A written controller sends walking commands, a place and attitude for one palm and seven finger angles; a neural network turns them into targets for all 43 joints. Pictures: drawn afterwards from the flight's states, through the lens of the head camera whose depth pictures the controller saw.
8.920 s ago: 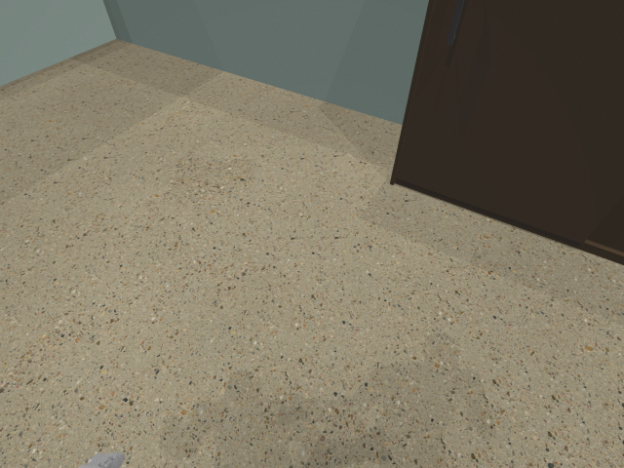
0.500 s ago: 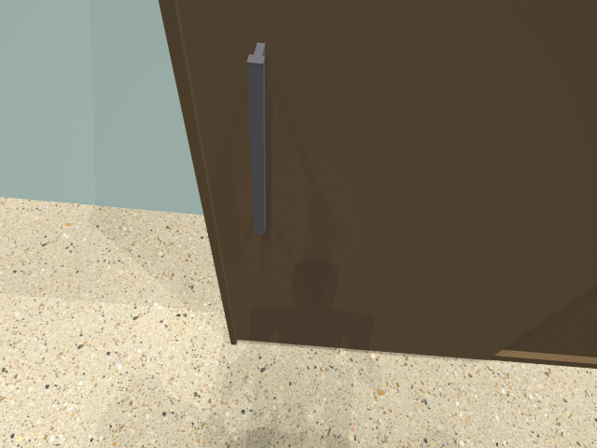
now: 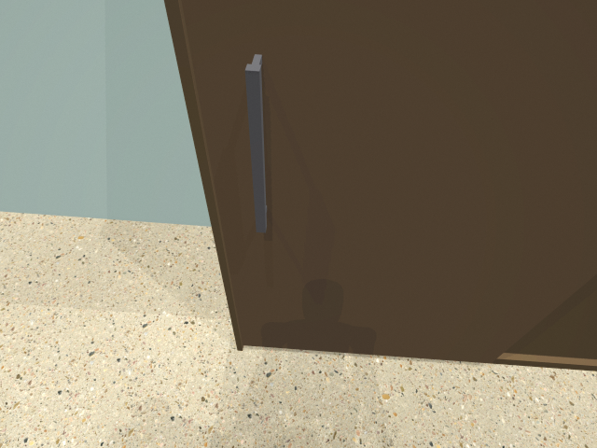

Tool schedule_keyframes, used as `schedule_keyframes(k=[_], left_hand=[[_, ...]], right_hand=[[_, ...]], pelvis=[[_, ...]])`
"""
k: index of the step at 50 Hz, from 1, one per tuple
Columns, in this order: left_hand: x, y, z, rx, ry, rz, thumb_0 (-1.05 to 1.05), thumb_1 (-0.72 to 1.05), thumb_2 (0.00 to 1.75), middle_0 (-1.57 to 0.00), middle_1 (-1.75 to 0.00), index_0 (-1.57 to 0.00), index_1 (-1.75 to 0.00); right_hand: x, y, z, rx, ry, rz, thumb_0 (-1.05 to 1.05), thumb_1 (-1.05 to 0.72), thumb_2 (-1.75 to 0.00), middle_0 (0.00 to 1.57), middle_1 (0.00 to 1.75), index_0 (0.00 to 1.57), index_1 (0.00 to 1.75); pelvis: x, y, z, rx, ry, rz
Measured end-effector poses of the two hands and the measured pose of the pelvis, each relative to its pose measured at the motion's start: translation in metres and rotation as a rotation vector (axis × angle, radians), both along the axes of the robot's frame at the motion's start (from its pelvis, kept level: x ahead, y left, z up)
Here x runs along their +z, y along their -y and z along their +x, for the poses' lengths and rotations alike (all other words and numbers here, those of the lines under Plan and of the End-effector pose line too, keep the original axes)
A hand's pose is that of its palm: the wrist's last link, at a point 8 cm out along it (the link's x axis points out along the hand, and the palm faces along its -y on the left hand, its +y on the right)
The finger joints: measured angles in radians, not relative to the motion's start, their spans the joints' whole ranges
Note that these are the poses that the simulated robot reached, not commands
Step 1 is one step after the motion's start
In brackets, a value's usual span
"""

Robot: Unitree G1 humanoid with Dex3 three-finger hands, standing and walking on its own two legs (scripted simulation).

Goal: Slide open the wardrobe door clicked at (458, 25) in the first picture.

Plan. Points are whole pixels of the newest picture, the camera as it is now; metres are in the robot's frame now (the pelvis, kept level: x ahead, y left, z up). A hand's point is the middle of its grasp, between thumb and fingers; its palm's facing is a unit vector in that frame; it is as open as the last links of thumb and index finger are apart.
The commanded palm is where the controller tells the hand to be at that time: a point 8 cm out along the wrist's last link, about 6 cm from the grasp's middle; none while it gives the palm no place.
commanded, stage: come to a stop and stand still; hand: left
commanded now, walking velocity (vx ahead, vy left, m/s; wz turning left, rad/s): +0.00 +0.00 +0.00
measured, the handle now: (259, 157) +0.52 +0.11 +0.11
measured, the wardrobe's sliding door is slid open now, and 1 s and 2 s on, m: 0.00 0.00 0.00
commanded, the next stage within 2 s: look again from close up in 0.60 s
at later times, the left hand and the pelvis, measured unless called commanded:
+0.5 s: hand out of the picture +0.02 +0.18 -0.17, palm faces +0.02 -0.97 -0.23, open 7.4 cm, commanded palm none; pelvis +0.01 +0.01 -0.01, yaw +0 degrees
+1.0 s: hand out of the picture +0.03 +0.17 -0.18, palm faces +0.00 -0.98 -0.20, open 7.4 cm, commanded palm none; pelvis +0.03 -0.01 +0.00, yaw +0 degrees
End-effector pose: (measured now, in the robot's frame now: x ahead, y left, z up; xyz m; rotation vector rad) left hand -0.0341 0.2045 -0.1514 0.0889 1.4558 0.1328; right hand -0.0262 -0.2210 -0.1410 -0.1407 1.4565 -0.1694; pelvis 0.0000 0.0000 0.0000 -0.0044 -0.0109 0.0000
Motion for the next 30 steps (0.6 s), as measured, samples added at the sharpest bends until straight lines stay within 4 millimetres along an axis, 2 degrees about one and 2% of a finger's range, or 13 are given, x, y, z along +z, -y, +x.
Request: schedule_keyframes(k=[5, 9, 13, 17, 23, 30], left_hand=[[0.000, 0.004, -0.005, 0.001, -0.017, -0.007, 0.00, 0.91, 0.90, -0.20, -0.30, -0.19, -0.30], [-0.002, 0.004, -0.005, -0.021, -0.016, 0.004, 0.00, 0.91, 0.90, -0.20, -0.30, -0.19, -0.30], [-0.002, -0.006, 0.005, -0.026, 0.010, 0.031, 0.00, 0.91, 0.90, -0.20, -0.30, -0.20, -0.30], [0.003, -0.017, 0.021, -0.026, 0.064, 0.068, 0.00, 0.91, 0.90, -0.20, -0.30, -0.20, -0.30], [0.010, -0.023, 0.044, -0.037, 0.122, 0.092, 0.00, 0.91, 0.90, -0.20, -0.30, -0.19, -0.30], [0.009, -0.020, 0.060, -0.057, 0.134, 0.080, 0.00, 0.91, 0.90, -0.20, -0.30, -0.19, -0.30]], right_hand=[[-0.001, -0.011, -0.023, -0.023, -0.053, 0.025, 0.01, -0.92, -0.90, 0.19, 0.30, 0.20, 0.30], [-0.007, -0.018, -0.025, -0.025, -0.052, 0.052, 0.01, -0.91, -0.90, 0.20, 0.30, 0.20, 0.30], [-0.018, -0.023, -0.013, -0.017, 0.007, 0.069, 0.01, -0.91, -0.90, 0.20, 0.30, 0.20, 0.30], [-0.023, -0.027, 0.009, -0.002, 0.068, 0.088, 0.01, -0.91, -0.90, 0.20, 0.30, 0.20, 0.30], [-0.021, -0.012, 0.030, 0.016, 0.107, 0.060, 0.03, -0.94, -0.90, 0.20, 0.30, 0.20, 0.30], [-0.011, 0.005, 0.051, 0.027, 0.152, 0.019, 0.02, -0.92, -0.90, 0.20, 0.30, 0.20, 0.30]], pelvis=[[0.000, 0.001, -0.001, 0.001, -0.003, 0.000], [-0.004, -0.001, -0.003, 0.004, -0.010, -0.015], [-0.010, -0.006, -0.002, 0.013, -0.011, -0.015], [-0.011, -0.007, 0.002, 0.008, -0.006, -0.004], [-0.008, -0.007, 0.009, -0.002, -0.002, 0.007], [-0.005, -0.001, 0.014, -0.012, 0.000, 0.010]])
